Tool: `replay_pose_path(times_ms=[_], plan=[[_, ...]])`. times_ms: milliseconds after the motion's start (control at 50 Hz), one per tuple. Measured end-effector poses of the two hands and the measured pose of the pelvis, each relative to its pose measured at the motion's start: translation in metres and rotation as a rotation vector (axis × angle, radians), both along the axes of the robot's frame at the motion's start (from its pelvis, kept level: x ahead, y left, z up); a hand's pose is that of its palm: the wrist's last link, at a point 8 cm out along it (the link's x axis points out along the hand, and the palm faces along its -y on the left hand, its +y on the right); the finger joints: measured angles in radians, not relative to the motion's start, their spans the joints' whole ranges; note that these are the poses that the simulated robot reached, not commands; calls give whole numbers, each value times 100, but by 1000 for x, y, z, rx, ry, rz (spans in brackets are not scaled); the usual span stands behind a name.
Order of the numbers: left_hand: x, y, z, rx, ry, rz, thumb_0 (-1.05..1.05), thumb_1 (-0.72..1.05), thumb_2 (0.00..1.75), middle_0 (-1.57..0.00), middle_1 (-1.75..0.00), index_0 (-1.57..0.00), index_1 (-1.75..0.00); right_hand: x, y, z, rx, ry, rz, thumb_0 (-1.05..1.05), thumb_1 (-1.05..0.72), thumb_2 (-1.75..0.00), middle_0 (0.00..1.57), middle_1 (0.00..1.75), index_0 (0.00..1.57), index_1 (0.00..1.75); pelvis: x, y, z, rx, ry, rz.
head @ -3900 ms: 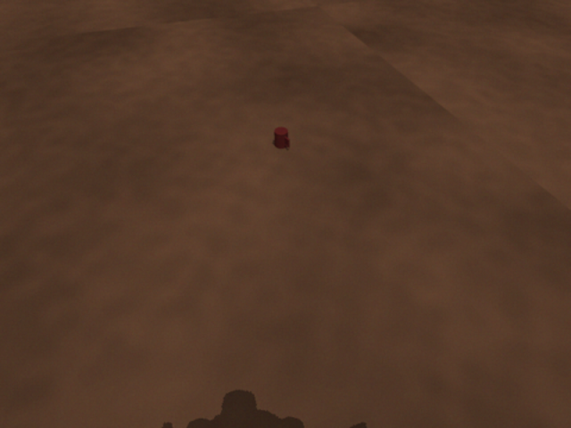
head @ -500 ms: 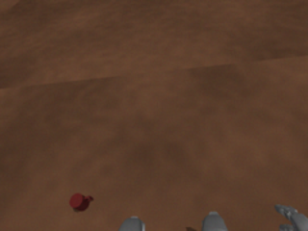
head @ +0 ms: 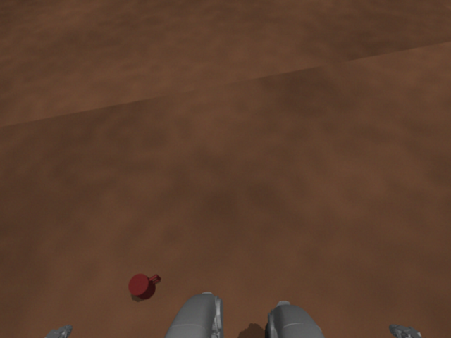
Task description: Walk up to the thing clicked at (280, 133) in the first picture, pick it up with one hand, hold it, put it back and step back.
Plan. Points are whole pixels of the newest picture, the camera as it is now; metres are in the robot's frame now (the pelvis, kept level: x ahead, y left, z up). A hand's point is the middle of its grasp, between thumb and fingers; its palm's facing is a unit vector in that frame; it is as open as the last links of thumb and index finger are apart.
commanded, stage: walk up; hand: left
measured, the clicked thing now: (146, 284) +0.36 +0.37 -0.68
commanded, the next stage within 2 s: none
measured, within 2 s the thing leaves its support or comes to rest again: neither
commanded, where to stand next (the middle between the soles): -0.08 +0.28 m, yaw -12 degrees
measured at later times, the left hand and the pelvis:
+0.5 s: hand out of the picture -0.01 +0.55 -0.13, palm faces -0.11 -0.85 -0.52, open 7.4 cm; pelvis -0.11 +0.25 +0.01, yaw -5 degrees
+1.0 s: hand out of the picture -0.04 +0.69 -0.13, palm faces -0.17 -0.88 -0.45, open 7.4 cm; pelvis -0.19 +0.42 +0.01, yaw -11 degrees
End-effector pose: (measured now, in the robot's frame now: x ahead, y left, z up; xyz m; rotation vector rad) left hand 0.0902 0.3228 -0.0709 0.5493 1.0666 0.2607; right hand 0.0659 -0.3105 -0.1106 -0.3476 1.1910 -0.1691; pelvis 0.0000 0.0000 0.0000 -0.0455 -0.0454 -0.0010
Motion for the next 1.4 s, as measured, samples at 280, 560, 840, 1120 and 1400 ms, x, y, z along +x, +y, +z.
replay_pose_path(times_ms=[280,560,840,1120,1400], plan=[[-60,207,-3,120,-16,-24,1,89,90,-21,-30,-21,-30,-27,128,-3,-72,-133,10,0,-91,-90,20,30,20,30,-70,164,-30,64,-10,-62],[-117,265,-16,-50,125,-29,1,90,90,-21,-30,-20,-30,-170,264,22,-32,29,-111,0,-90,-90,20,30,21,30,-126,270,10,12,27,-117],[-159,355,4,-18,30,-81,1,89,90,-21,-30,-21,-30,-217,358,4,43,-41,-173,0,-91,-90,20,30,21,30,-182,364,8,45,-6,-173],[-128,412,-18,-191,49,-141,1,90,90,-20,-30,-20,-30,-338,418,63,-158,69,-301,0,-90,-90,20,30,21,30,-188,420,27,36,-36,-197],[-106,336,-34,-228,202,-214,1,90,90,-20,-30,-20,-30,-336,354,63,-189,129,-340,0,-90,-90,20,30,21,30,-165,376,21,51,10,-292]])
